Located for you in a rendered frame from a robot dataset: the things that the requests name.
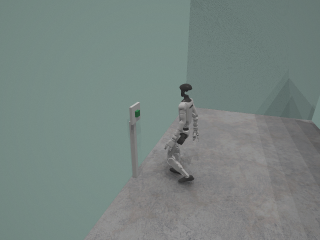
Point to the button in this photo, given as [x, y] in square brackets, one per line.
[137, 113]

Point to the robot left forearm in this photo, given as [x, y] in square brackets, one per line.
[178, 131]

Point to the robot torso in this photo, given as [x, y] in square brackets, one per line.
[188, 117]

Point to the robot left hand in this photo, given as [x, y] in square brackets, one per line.
[171, 144]

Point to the robot head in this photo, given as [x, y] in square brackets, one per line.
[184, 88]

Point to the robot right hand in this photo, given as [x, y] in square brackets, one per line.
[195, 132]

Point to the robot left upper arm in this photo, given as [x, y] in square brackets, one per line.
[182, 112]

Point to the robot right forearm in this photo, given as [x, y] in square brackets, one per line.
[195, 123]

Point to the panel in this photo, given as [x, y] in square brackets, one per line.
[133, 138]

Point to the robot right upper arm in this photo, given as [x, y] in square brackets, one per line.
[194, 111]

